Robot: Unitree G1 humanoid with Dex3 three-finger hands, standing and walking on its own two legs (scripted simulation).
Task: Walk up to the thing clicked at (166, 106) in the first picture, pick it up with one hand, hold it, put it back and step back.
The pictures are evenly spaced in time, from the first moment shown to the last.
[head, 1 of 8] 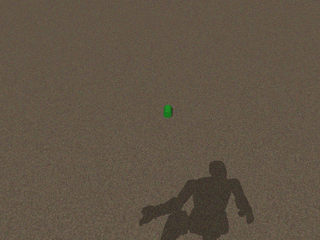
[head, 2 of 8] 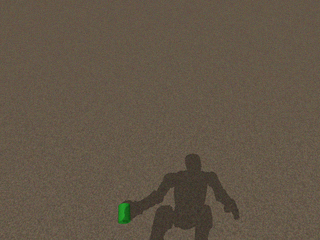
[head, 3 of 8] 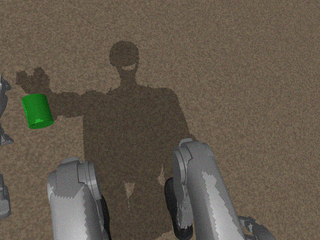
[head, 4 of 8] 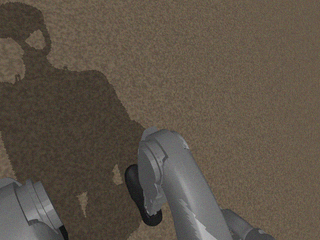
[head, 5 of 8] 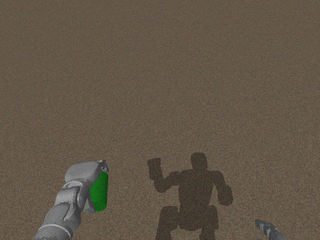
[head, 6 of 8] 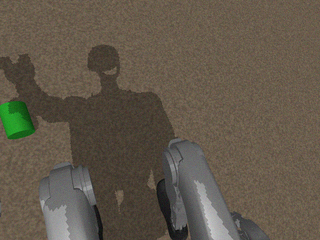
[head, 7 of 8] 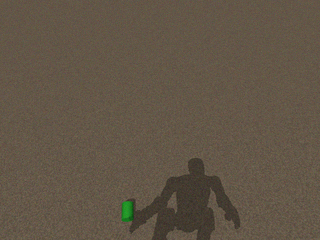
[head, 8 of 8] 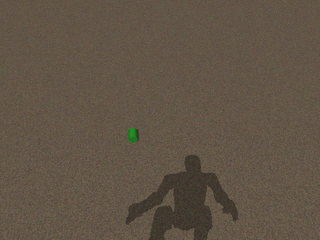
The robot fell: no
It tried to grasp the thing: yes
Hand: left
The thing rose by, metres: 0.68
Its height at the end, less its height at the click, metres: +0.00
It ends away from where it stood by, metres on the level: 0.01
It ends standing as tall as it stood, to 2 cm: yes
